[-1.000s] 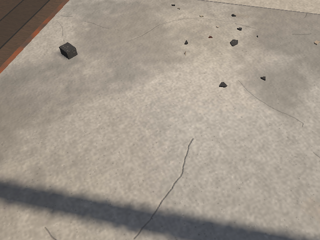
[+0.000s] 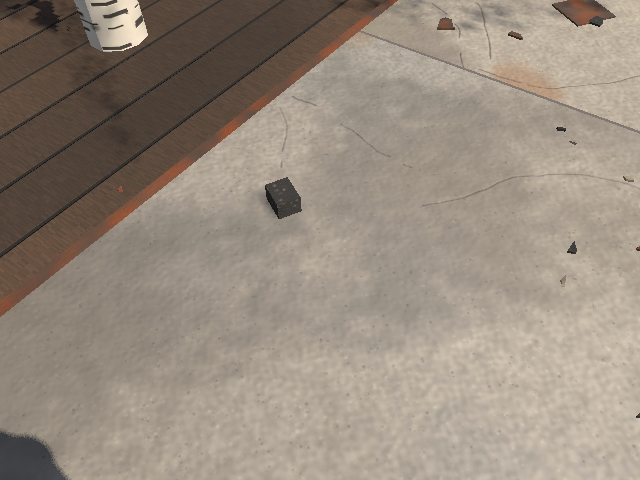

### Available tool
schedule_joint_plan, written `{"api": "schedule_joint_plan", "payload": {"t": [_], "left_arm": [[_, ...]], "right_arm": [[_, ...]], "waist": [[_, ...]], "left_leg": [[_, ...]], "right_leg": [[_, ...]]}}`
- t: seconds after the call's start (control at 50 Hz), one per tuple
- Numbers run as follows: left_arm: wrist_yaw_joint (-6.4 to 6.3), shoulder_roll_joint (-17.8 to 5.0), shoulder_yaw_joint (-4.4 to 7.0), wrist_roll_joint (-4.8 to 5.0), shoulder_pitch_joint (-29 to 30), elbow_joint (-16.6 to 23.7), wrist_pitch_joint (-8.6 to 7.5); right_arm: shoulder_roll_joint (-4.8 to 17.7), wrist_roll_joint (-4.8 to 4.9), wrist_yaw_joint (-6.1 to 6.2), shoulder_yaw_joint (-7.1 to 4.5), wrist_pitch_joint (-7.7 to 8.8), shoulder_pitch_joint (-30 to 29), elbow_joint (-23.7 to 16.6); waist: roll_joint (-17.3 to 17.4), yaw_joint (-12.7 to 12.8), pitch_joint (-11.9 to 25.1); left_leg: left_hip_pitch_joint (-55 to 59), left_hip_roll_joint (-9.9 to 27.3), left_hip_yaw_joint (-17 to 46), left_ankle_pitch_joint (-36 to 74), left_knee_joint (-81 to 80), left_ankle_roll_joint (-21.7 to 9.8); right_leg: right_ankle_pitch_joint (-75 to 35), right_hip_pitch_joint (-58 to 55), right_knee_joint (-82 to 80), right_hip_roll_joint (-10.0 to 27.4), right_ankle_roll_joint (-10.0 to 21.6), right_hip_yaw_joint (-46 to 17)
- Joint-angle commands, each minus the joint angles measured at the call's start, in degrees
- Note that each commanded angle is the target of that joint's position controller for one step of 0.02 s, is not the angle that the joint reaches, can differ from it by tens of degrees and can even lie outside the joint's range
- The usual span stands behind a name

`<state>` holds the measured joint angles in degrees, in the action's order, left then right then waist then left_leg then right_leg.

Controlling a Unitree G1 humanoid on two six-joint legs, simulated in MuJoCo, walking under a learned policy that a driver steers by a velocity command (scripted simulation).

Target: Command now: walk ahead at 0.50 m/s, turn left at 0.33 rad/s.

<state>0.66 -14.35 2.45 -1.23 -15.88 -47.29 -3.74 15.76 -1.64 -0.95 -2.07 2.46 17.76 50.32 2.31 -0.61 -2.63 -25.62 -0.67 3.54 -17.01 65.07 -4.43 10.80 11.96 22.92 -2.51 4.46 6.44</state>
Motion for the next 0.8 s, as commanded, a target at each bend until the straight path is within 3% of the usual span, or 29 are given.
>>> {"api": "schedule_joint_plan", "payload": {"t": [0.02,0.08,0.12,0.16,0.2,0.26,0.3,0.32,0.34,0.36,0.38,0.4,0.42,0.46,0.54,0.64,0.74,0.8], "left_arm": [[0.00,-6.11,1.38,0.35,-2.88,0.86,-2.11],[0.16,-5.26,0.98,0.51,-5.98,-1.43,-2.19],[0.30,-5.07,0.71,1.24,-6.70,-2.68,-2.01],[0.18,-5.87,0.77,1.39,-8.85,-3.90,-1.94],[-0.07,-7.20,1.02,1.02,-11.04,-5.15,-1.64],[-0.56,-8.14,1.29,0.45,-10.82,-6.01,-1.04],[-0.73,-8.40,1.36,0.42,-9.21,-6.10,-0.68],[-0.63,-7.43,1.07,0.78,-8.76,-5.77,-0.67],[-0.32,-3.65,0.04,1.94,-9.03,-2.79,-0.93],[-0.63,-0.97,-0.20,2.69,-14.23,-2.15,-0.33],[-1.13,-6.97,1.50,1.36,-10.04,-3.37,0.67],[-0.66,-5.78,1.56,1.30,-7.53,-2.81,0.62],[-0.28,-4.53,1.48,1.14,-6.47,-2.90,0.84],[0.60,-3.23,1.63,-0.25,-7.24,-3.25,2.40],[1.79,-2.17,1.80,-0.52,-1.79,-0.85,3.91],[2.69,-1.40,1.11,-0.41,7.84,2.88,3.85],[3.44,-2.09,0.69,-0.99,15.21,6.30,3.69],[3.07,-3.25,1.28,-1.28,13.29,6.46,3.64]], "right_arm": [[2.74,-0.13,-0.79,-0.60,-0.83,2.07,-1.91],[1.89,-0.33,-1.18,-0.25,-0.52,-5.31,-4.30],[0.69,-0.68,-1.51,0.51,-0.19,-10.00,-5.69],[-0.60,-0.56,-1.68,1.32,0.08,-14.92,-6.78],[-0.06,-0.27,-1.50,1.42,0.25,-17.42,-7.43],[1.88,-0.13,-0.78,0.95,0.93,-17.55,-7.81],[3.84,-0.44,-0.04,0.00,1.91,-9.02,-5.17],[6.19,-1.27,0.67,-0.98,2.75,0.07,-2.41],[11.75,-2.77,1.74,-2.46,3.10,8.52,-1.84],[14.65,-1.82,1.71,-3.47,2.13,7.87,-2.00],[9.38,-0.53,1.50,-2.43,1.63,3.77,-2.77],[5.79,-0.10,1.40,-1.49,1.80,-0.76,-3.16],[3.63,-0.08,1.29,-1.04,2.10,-3.17,-3.26],[2.08,0.47,1.67,-0.65,2.87,-3.96,-2.42],[3.27,1.00,1.82,-1.34,4.52,-1.73,-0.89],[3.39,0.52,1.68,-1.54,4.41,0.51,0.61],[5.73,0.41,2.07,-2.32,3.68,4.50,2.29],[7.62,0.15,2.46,-2.84,2.47,4.63,2.64]], "waist": [[-6.37,-0.27,-0.80],[-5.98,0.84,-2.07],[-6.34,1.04,-2.02],[-6.04,2.66,-2.22],[-5.96,3.48,-2.02],[-6.79,2.30,-1.33],[-6.56,-1.95,2.76],[-4.14,-5.65,8.34],[3.70,-7.90,17.18],[12.62,-5.03,22.78],[2.76,-4.43,15.34],[1.83,-2.63,7.71],[1.63,-1.36,4.58],[3.69,1.10,1.89],[2.13,1.97,0.39],[1.76,0.61,-2.11],[1.56,-1.44,-3.29],[2.82,0.08,-1.00]], "left_leg": [[-7.07,3.31,1.46,4.64,-0.87,0.80],[-11.53,3.68,-0.04,10.29,-9.31,1.75],[-10.06,4.67,-4.58,14.60,-18.57,2.64],[-6.88,3.98,-7.05,17.37,-26.12,3.34],[-5.62,3.01,-7.52,17.14,-29.52,3.39],[-3.40,1.99,-6.36,11.73,-32.92,2.00],[8.32,-0.30,-6.60,8.33,-37.91,0.18],[21.96,2.11,-4.24,10.31,-39.82,-1.67],[38.08,17.70,12.94,4.58,-41.24,-5.35],[45.02,28.06,31.96,4.13,-46.64,-10.49],[38.47,24.62,27.22,-0.58,-47.62,-8.64],[30.58,21.94,18.95,1.45,-50.09,-7.14],[25.35,19.46,13.23,4.31,-52.52,-5.57],[18.98,16.55,5.48,9.05,-55.11,-3.73],[18.51,16.02,-2.26,14.50,-58.23,-4.53],[19.67,14.22,-10.71,18.82,-58.25,-4.20],[26.63,16.64,-15.04,25.76,-55.35,-3.13],[31.37,17.16,-17.90,47.29,-45.61,-1.89]], "right_leg": [[-9.69,-2.50,-15.77,16.45,5.69,-11.40],[-16.55,-4.66,-16.08,14.19,5.44,-6.85],[-20.46,-5.33,-15.53,12.08,5.52,-5.40],[-23.44,-5.63,-14.55,11.67,5.57,-5.53],[-26.59,-8.60,-12.68,13.16,5.89,-7.37],[-32.05,-13.37,-8.20,15.17,5.71,-10.33],[-38.66,-13.05,1.60,13.87,4.42,-10.23],[-33.32,-7.15,12.52,11.11,3.29,-8.41],[-12.86,6.72,30.70,6.20,1.46,-5.24],[21.20,20.70,44.51,-0.88,0.87,-5.04],[17.76,24.20,47.43,3.00,1.64,-9.41],[12.72,24.48,45.93,4.96,1.48,-9.67],[9.61,22.93,43.90,6.57,1.04,-9.31],[7.12,19.85,42.34,7.91,-0.48,-8.74],[0.45,24.37,40.84,9.00,-2.36,-7.78],[-9.37,26.26,27.35,8.70,-3.01,-5.29],[-7.65,23.49,16.33,7.00,0.19,-0.62],[1.16,18.04,13.86,2.75,3.49,2.48]]}}
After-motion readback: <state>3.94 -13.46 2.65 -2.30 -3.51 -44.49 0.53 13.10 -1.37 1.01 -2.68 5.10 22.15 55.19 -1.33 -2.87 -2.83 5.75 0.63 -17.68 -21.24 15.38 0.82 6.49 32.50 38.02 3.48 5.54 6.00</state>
